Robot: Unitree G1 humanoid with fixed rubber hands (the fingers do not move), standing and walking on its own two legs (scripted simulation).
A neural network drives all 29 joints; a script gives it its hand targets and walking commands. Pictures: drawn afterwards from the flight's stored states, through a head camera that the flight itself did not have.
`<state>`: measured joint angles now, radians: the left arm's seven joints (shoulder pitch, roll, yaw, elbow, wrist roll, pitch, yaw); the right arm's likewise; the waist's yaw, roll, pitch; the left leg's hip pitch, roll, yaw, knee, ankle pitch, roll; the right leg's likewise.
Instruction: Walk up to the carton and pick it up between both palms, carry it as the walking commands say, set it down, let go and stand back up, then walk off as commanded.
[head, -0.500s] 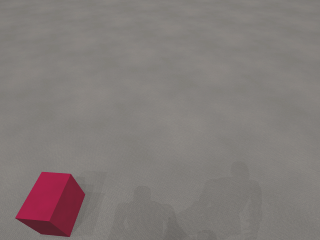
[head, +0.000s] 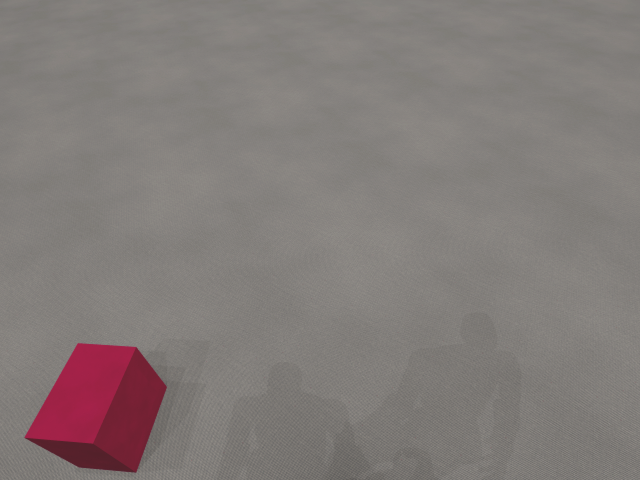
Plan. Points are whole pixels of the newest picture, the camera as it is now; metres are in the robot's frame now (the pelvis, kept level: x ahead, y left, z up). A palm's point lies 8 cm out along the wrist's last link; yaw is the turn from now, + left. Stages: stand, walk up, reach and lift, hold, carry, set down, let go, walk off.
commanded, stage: stand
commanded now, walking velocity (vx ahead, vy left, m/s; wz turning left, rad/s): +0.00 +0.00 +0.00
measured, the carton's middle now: (107, 408) +0.44 +0.66 -0.64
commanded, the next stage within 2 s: walk off in 0.68 s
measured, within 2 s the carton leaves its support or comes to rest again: neither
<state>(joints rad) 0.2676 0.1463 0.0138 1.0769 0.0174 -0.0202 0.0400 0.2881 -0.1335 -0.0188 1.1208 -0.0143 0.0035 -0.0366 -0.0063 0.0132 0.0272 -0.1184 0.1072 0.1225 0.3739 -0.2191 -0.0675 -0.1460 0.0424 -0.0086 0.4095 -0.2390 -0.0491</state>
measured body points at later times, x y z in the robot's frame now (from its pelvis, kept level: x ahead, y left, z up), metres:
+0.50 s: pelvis +0.02 +0.00 +0.00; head +0.02 -0.01 +0.45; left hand +0.02 +0.23 -0.16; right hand -0.01 -0.22 -0.17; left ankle -0.02 +0.16 -0.74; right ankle -0.01 -0.09 -0.74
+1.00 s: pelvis +0.01 +0.00 +0.00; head +0.02 -0.01 +0.45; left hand +0.03 +0.26 -0.15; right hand +0.02 -0.25 -0.16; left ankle -0.02 +0.16 -0.74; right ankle -0.01 -0.09 -0.74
